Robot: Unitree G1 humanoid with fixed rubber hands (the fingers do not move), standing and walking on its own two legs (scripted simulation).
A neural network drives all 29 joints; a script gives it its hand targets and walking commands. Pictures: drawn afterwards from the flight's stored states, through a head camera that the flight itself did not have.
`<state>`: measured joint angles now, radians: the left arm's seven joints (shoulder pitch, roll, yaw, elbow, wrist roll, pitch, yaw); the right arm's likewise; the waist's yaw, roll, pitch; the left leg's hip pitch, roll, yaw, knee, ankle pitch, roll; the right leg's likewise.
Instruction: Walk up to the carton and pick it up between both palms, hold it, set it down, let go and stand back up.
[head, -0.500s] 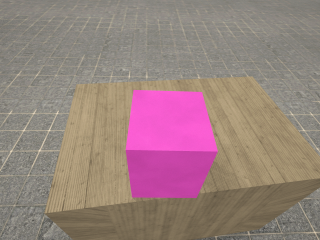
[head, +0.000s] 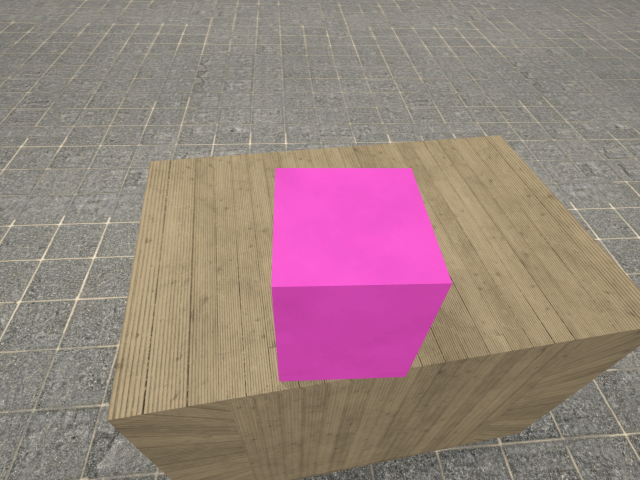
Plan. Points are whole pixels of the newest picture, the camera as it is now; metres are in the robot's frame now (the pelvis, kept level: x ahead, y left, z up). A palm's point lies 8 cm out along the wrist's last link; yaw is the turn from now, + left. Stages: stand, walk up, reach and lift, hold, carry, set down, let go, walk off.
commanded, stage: walk up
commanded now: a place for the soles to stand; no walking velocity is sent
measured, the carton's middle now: (343, 277) +0.41 -0.03 +0.01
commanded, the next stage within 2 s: reach and lift in 0.64 s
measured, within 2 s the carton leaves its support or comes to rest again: neither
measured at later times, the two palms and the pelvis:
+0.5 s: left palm out of the picture +0.03 +0.25 -0.14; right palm out of the picture +0.01 -0.26 -0.13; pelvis +0.00 +0.00 +0.00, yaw -4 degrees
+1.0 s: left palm out of the picture +0.16 +0.19 -0.10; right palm out of the picture +0.13 -0.27 -0.08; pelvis -0.03 -0.03 -0.01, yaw -4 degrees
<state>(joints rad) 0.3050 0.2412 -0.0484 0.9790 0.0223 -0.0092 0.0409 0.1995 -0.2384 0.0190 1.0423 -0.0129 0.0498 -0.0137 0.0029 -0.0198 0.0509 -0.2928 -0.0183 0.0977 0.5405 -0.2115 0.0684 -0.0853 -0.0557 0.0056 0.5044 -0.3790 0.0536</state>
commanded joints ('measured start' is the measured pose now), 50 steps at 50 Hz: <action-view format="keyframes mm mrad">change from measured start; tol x16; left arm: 1 71 120 26 -39 -1 -14 7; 32 70 129 33 -97 -10 -11 15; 33 -706 218 42 -287 -70 211 -2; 40 -289 121 94 -593 75 692 -74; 50 -314 141 158 -702 96 596 -77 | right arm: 1 33 -168 -31 -35 -2 -12 -2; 32 29 -187 -39 -75 -9 6 6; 33 -644 -77 -158 -210 -89 -83 56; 41 -187 -229 -96 -279 87 75 75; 50 -227 -56 -45 -435 74 90 44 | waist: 1 -6 30 9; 34 -13 -18 25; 40 -34 83 -324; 50 -4 72 -31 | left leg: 1 119 135 -200 -190 -35 4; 31 127 171 -136 -157 -72 23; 33 -115 110 -141 48 -164 -72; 36 91 142 -132 106 -276 -96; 41 485 122 -159 137 171 -167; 50 371 66 -69 12 39 -86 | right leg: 1 -174 -27 40 -99 61 -93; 26 -237 -29 118 -43 175 -94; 32 -257 -1 112 8 131 -90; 34 -519 17 -101 192 -175 -111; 38 -514 10 -122 223 117 -100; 50 -529 48 -65 -62 55 -88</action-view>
